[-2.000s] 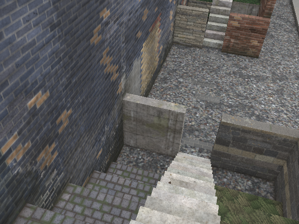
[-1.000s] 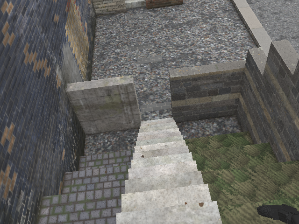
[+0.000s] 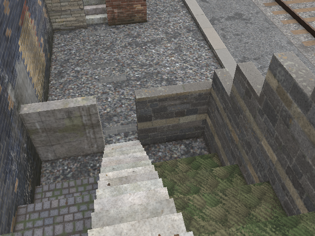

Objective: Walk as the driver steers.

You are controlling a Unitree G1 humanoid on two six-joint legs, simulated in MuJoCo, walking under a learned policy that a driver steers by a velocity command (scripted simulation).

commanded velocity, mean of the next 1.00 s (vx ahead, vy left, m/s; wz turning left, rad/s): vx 0.16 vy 0.00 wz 0.00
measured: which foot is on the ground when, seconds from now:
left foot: down 0.00-1.00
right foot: down 0.00-1.00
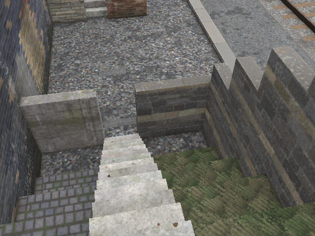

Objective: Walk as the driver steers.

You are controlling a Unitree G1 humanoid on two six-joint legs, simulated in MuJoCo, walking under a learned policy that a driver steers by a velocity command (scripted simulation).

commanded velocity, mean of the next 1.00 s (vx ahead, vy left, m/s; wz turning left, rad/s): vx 0.31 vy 0.00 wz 0.00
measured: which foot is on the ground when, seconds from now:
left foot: down 0.00-1.00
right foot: down 0.00-1.00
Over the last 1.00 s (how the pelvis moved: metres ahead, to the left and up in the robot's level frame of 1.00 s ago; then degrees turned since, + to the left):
-0.05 0.01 0.02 0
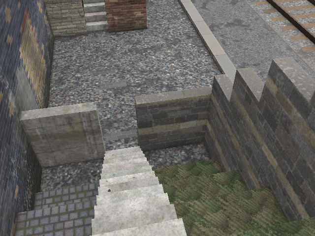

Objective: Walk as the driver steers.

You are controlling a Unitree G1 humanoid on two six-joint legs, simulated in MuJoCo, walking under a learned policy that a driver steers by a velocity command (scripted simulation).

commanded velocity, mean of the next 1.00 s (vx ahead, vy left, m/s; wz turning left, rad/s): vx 0.50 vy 0.00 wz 0.00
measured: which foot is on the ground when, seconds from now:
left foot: down 0.00-1.00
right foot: down 0.00-1.00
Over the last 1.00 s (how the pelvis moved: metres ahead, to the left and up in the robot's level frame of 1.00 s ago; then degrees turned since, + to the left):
0.05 -0.01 -0.02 0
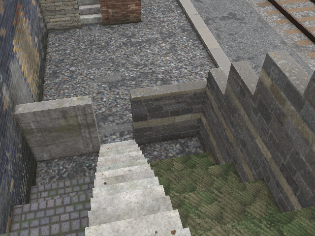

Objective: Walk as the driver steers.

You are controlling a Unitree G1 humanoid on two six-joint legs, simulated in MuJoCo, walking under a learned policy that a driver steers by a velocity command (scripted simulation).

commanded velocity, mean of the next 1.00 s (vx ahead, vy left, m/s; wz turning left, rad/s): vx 0.50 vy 0.00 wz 0.00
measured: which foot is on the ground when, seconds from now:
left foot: down 0.00-1.00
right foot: down 0.00-1.00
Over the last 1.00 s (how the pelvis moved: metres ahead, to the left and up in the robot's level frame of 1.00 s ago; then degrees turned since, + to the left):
-0.03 0.01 0.01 -1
